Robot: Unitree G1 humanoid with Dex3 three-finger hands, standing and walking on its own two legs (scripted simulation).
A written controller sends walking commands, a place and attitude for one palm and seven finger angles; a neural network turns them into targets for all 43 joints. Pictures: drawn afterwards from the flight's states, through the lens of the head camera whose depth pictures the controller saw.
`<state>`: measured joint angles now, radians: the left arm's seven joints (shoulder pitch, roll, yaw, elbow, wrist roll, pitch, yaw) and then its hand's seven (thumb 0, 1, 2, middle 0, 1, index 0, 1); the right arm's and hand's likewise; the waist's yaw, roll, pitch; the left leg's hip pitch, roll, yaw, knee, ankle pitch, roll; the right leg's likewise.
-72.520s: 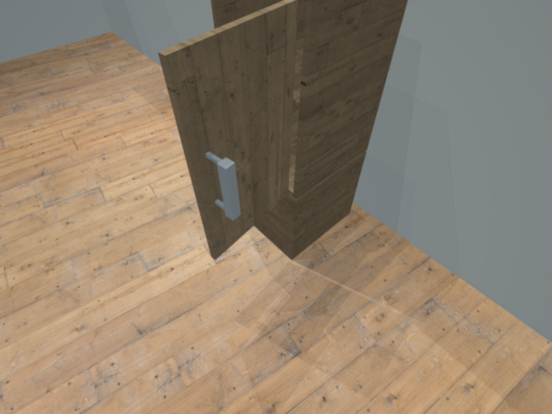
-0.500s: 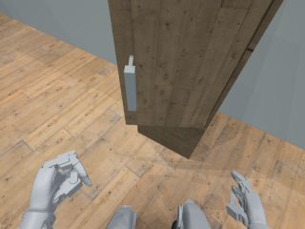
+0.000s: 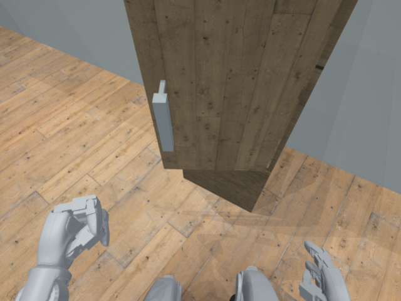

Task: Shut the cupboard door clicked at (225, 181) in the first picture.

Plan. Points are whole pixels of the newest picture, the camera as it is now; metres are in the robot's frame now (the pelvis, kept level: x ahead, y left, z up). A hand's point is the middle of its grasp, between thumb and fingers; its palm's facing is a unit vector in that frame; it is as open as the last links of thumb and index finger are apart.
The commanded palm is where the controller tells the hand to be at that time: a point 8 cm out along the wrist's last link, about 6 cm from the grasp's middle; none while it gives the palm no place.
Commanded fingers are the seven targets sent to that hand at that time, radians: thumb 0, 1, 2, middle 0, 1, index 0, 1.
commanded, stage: raise the hand and make a fist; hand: left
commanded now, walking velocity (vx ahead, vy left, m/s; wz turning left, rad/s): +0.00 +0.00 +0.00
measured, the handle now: (165, 117) +0.49 +0.11 +0.05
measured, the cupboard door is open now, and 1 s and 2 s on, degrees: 28 28 28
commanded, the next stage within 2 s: bring the fist close to the handle in 0.24 s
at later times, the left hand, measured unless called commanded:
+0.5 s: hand (102, 230) +0.23 +0.18 +0.06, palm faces +0.01 -1.00 -0.02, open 3.1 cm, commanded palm +0.22 +0.23 +0.05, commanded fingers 0.00 0.90 0.90 -1.30 -1.50 -1.30 -1.50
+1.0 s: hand (159, 187) +0.32 +0.10 +0.05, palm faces -0.07 -1.00 -0.03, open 3.1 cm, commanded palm +0.31 +0.16 +0.05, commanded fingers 0.00 0.90 0.90 -1.30 -1.50 -1.30 -1.50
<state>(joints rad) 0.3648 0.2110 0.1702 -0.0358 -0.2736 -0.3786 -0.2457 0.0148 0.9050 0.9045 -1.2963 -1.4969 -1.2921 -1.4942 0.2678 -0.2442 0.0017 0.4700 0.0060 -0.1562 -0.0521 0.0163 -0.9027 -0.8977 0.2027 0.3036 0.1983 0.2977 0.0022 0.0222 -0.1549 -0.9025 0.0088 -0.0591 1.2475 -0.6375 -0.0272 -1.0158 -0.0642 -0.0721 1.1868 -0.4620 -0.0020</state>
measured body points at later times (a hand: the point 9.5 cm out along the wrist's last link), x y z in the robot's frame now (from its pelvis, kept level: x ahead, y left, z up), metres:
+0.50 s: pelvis -0.01 +0.01 +0.00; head +0.06 +0.02 +0.44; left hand +0.22 +0.24 +0.06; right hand +0.17 -0.22 -0.07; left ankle -0.02 +0.13 -0.63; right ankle +0.06 -0.12 -0.63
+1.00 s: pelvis +0.00 +0.00 +0.01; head +0.08 +0.00 +0.45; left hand +0.32 +0.16 +0.05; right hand +0.15 -0.23 -0.09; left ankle -0.02 +0.13 -0.63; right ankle +0.06 -0.12 -0.63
